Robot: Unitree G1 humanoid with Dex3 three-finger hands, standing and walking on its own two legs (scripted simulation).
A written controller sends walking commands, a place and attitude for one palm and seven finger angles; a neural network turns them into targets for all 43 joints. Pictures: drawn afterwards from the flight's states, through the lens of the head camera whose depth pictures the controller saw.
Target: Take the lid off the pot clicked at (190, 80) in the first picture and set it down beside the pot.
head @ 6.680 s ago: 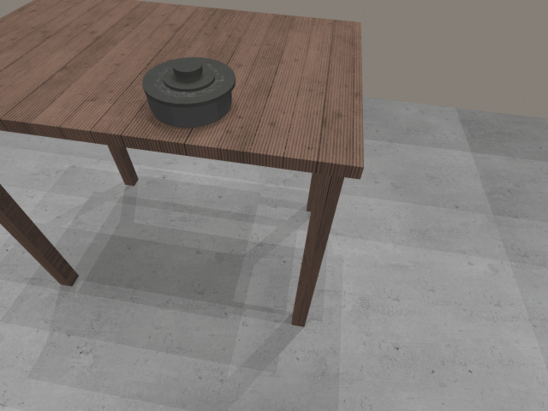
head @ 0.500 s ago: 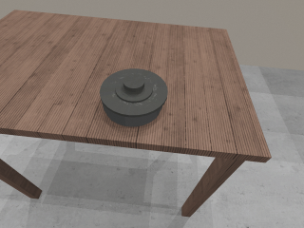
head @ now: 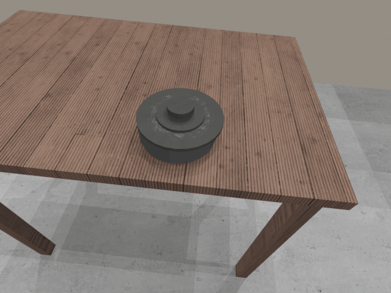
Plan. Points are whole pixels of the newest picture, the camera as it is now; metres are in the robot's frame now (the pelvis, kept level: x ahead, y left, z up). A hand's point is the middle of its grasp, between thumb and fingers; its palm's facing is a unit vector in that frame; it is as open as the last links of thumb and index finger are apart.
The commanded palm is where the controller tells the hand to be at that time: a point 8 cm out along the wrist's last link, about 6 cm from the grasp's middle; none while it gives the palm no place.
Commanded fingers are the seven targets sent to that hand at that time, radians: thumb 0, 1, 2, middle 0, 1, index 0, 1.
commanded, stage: come to a stop and stand still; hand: left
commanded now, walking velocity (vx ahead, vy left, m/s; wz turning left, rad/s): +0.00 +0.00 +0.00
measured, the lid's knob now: (180, 107) +0.43 +0.07 +0.16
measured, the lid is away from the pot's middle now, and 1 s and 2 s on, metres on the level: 0.00 0.00 0.00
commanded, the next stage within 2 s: look again from close up in 0.16 s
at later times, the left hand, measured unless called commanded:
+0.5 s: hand out of the picture +0.01 +0.18 -0.18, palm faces +0.04 -0.98 -0.18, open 7.3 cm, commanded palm none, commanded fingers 0.00 0.90 0.90 -0.20 -0.30 -0.20 -0.30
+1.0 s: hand out of the picture -0.02 +0.18 -0.18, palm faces +0.03 -0.99 -0.16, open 7.3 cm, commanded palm none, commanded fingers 0.00 0.90 0.90 -0.20 -0.30 -0.20 -0.30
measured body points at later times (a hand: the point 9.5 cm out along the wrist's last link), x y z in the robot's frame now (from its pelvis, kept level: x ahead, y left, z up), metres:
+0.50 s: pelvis -0.01 +0.01 +0.00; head +0.01 +0.03 +0.45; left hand +0.01 +0.24 -0.16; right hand +0.01 -0.22 -0.15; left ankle -0.04 +0.08 -0.74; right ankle -0.04 -0.13 -0.74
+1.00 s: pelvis -0.03 +0.02 +0.00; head -0.01 +0.04 +0.45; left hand -0.02 +0.24 -0.17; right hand -0.02 -0.21 -0.15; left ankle -0.04 +0.08 -0.74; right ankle -0.04 -0.13 -0.74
